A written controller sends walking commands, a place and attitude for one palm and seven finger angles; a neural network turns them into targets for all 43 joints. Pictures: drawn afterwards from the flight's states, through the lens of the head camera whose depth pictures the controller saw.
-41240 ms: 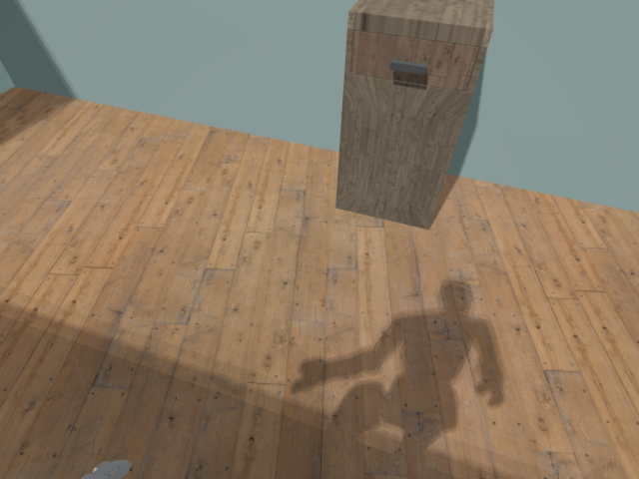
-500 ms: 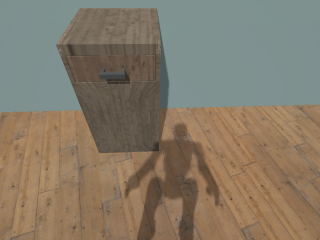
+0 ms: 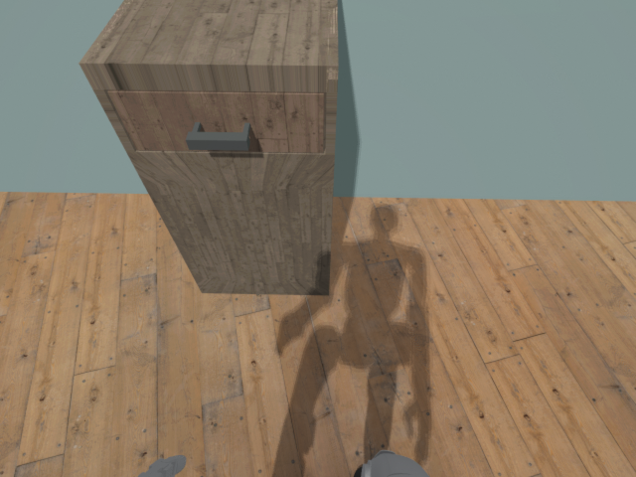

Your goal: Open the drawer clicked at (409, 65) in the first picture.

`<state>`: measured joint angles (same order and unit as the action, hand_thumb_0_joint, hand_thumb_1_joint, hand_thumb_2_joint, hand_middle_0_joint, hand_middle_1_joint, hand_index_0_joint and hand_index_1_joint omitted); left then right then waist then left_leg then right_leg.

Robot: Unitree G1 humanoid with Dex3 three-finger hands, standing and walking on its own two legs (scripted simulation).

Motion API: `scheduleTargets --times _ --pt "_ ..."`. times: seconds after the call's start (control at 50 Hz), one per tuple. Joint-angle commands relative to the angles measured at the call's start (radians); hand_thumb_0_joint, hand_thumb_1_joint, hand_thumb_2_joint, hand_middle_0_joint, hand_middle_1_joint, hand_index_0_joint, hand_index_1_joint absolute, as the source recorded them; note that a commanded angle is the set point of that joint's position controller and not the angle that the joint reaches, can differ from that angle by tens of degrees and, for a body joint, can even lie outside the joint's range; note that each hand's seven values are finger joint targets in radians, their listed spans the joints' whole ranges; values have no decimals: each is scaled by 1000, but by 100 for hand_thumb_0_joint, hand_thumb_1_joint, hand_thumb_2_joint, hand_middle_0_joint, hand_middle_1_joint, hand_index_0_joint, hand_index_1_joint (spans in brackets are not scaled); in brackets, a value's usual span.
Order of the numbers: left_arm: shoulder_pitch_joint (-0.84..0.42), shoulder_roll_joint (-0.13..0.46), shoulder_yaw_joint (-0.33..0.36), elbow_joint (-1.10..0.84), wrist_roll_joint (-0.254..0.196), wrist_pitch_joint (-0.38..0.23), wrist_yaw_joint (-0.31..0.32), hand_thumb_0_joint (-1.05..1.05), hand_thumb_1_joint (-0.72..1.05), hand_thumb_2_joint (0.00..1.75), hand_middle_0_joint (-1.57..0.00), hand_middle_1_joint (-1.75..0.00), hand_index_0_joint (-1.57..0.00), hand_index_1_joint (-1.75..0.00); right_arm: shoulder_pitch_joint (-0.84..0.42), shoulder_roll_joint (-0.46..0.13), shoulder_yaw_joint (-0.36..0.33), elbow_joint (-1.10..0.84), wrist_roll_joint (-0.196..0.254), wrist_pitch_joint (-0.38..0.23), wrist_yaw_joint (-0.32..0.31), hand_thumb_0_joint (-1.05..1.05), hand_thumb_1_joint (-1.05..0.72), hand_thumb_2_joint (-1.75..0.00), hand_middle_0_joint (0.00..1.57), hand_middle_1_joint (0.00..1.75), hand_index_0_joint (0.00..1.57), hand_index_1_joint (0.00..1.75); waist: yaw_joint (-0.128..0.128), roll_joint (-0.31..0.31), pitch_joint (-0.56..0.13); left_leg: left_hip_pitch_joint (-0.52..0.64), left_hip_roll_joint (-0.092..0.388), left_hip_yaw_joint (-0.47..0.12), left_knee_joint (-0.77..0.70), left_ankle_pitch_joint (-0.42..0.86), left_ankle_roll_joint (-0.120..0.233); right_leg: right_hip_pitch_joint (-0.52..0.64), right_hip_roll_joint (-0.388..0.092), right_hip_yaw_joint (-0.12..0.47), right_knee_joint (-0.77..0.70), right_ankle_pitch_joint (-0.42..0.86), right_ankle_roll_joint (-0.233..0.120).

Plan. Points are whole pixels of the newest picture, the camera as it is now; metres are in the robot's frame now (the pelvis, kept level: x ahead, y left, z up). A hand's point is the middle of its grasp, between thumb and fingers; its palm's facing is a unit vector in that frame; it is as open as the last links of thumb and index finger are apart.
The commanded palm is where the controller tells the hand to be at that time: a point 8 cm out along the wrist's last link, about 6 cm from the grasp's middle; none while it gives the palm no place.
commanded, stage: take the last steps up to it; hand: left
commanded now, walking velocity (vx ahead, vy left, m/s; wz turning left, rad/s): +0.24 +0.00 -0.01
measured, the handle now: (220, 134) +0.70 +0.20 -0.02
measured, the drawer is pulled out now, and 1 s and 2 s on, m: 0.00 0.00 0.00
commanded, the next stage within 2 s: come to a stop and stand still in 0.24 s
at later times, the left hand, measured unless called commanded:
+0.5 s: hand (209, 450) +0.17 +0.16 -0.16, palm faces +0.05 -0.98 -0.21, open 7.3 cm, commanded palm none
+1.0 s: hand (209, 396) +0.25 +0.18 -0.15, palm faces +0.01 -0.95 -0.31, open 7.3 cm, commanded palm none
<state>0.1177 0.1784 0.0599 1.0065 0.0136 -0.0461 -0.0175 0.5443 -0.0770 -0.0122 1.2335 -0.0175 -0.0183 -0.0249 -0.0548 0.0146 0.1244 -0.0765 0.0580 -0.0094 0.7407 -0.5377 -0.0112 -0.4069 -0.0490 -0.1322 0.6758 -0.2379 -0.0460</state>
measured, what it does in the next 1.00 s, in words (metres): walks ahead: left foot, then right foot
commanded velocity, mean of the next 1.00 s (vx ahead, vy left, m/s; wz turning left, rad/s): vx -0.06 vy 0.01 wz -0.01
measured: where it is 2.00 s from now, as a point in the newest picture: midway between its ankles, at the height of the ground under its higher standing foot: outside the picture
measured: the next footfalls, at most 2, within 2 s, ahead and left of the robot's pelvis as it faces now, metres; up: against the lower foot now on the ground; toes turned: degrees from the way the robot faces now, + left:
left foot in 0.28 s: +0.24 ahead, +0.10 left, +0.00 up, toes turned -19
right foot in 0.48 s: +0.19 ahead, -0.14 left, +0.00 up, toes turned -4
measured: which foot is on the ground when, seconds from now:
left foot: up 0.00-0.26, down 0.28-1.00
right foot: down 0.00-0.28, up 0.30-0.46, down 0.48-0.72, up 0.74-0.96, down 0.98-1.00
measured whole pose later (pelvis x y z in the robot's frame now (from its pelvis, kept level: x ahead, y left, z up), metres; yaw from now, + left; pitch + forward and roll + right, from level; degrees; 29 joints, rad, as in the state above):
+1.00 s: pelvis +0.17 -0.04 +0.01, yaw -3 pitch +2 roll +1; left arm 0.18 0.25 0.05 0.95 0.01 -0.01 0.04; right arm 0.17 -0.19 -0.05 0.95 -0.02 0.04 0.00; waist 0.02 -0.01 0.07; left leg -0.33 0.06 0.10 0.69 -0.38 0.00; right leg -0.30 -0.03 0.05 0.67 -0.26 0.00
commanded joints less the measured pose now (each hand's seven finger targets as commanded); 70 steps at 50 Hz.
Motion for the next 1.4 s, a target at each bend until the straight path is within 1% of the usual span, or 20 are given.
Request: scheduleTargets --times 0.0,0.08,0.22,0.26,0.28,0.4,0.46,0.6,0.66,0.7,0.88,0.9,0.94,0.98,1.0,1.06,1.14,1.22,1.26,1.38 --pt "280 178 44 54 -1 4 40 0 90 90 -20 -30 -20 -30 -158 -100 -43 -153 8 -31 -1 0 -90 -90 20 30 20 30 135 -134 -17 -555 62 -20 581 30 33 302 -378 567 -452 -199 -182" --pt "132 88 20 7 19 -15 47 0 90 90 -20 -30 -20 -30 -106 -30 -37 -147 -7 9 16 0 -90 -90 20 30 20 30 13 -77 -16 -318 108 10 292 98 15 -10 -283 258 -477 -26 -137" --pt "160 95 26 30 -1 -8 24 0 90 90 -20 -30 -20 -30 -127 -88 -35 -172 -8 -23 20 0 -90 -90 20 30 20 30 8 -38 -99 -37 17 129 -263 329 -10 50 -127 143 -309 -32 -73" --pt "145 19 8 -7 -2 -6 16 0 90 90 -20 -30 -20 -30 -23 -261 -72 -163 -22 -34 6 0 -90 -90 20 30 20 30 -45 303 -126 113 320 -291 -447 342 147 -164 33 -15 80 -197 25" --pt "84 39 6 -36 3 -10 17 0 90 90 -20 -30 -20 -30 -8 -273 -77 -167 -26 -23 -1 0 -90 -90 20 30 20 30 -63 241 -95 113 405 -367 -486 429 240 -233 30 45 267 -350 28" --pt "223 33 -1 23 3 14 21 0 90 90 -20 -30 -20 -30 -305 -233 -41 -244 -13 -12 -26 0 -90 -90 20 30 20 30 77 106 -118 -57 178 27 -280 899 80 124 4 46 -131 -41 61" --pt "269 184 21 28 16 10 40 0 90 90 -20 -30 -20 -30 -276 -195 -52 -271 18 8 -15 0 -90 -90 20 30 20 30 58 -192 -204 -191 18 105 -150 383 -19 325 -201 270 -212 848 -37" --pt "176 209 48 -1 16 41 75 0 90 90 -20 -30 -20 -30 -353 -187 -57 -270 19 48 -11 0 -90 -90 20 30 20 30 88 -221 -157 -366 -29 44 -48 3 -25 504 -272 273 -166 1213 -152" --pt "110 199 45 -32 -10 48 72 0 90 90 -20 -30 -20 -30 -272 -219 -61 -232 9 39 -10 0 -90 -90 20 30 20 30 34 -57 -263 -52 23 57 -377 646 -19 378 -176 174 -52 858 -43" --pt "96 115 16 -69 -17 58 67 0 90 90 -20 -30 -20 -30 -244 -326 -81 -249 -5 43 -15 0 -90 -90 20 30 20 30 19 239 -270 134 336 -223 -356 1460 184 39 27 93 190 -277 56" --pt "71 100 9 -73 5 78 45 0 90 90 -20 -30 -20 -30 -322 -307 -69 -278 -17 42 -27 0 -90 -90 20 30 20 30 41 155 -179 56 227 -44 -320 1033 168 46 45 116 127 -254 56" --pt "207 123 0 -14 -12 28 64 0 90 90 -20 -30 -20 -30 -424 -357 -97 -309 12 9 -3 0 -90 -90 20 30 20 30 119 104 -408 229 220 19 -37 1130 89 30 -13 183 -119 -61 45" --pt "194 224 29 -88 5 12 70 0 90 90 -20 -30 -20 -30 -412 -207 -62 -420 4 19 32 0 -90 -90 20 30 20 30 128 -208 -310 -312 -6 122 82 160 24 365 -193 463 -186 626 -30" --pt "235 216 6 -86 29 -9 82 0 90 90 -20 -30 -20 -30 -384 -164 -53 -419 6 12 19 0 -90 -90 20 30 20 30 102 -112 -210 -484 -64 38 202 -45 13 406 -232 399 -124 945 -131" --pt "220 222 2 -91 38 -5 82 0 90 90 -20 -30 -20 -30 -385 -144 -52 -427 10 9 16 0 -90 -90 20 30 20 30 78 -44 -156 -500 -93 72 106 -29 14 385 -169 318 -78 892 -82" --pt "120 170 0 -115 11 16 88 0 90 90 -20 -30 -20 -30 -262 -185 -53 -386 8 19 16 0 -90 -90 20 30 20 30 8 -360 -192 -271 -52 64 -65 265 34 201 -100 253 -18 673 -57" --pt "118 105 -20 -128 -7 53 82 0 90 90 -20 -30 -20 -30 -234 -252 -38 -328 -12 -2 3 0 -90 -90 20 30 20 30 34 340 -62 -190 227 -272 -372 774 213 -15 54 166 271 -378 45" --pt "265 76 -28 -53 2 45 51 0 90 90 -20 -30 -20 -30 -374 -231 -23 -362 -6 14 5 0 -90 -90 20 30 20 30 125 38 -27 -388 88 -82 -270 256 121 184 24 174 -87 -98 27" --pt "226 127 -30 -61 6 28 48 0 90 90 -20 -30 -20 -30 -315 -170 -25 -359 5 30 9 0 -90 -90 20 30 20 30 61 -166 -37 -290 -41 29 -126 116 35 46 -120 421 -327 -216 -42" --pt "136 120 -27 -77 3 35 44 0 90 90 -20 -30 -20 -30 -164 -162 -19 -268 -6 30 16 0 -90 -90 20 30 20 30 4 -111 -10 -113 -25 -5 -205 199 46 -145 -61 300 -363 -410 -29"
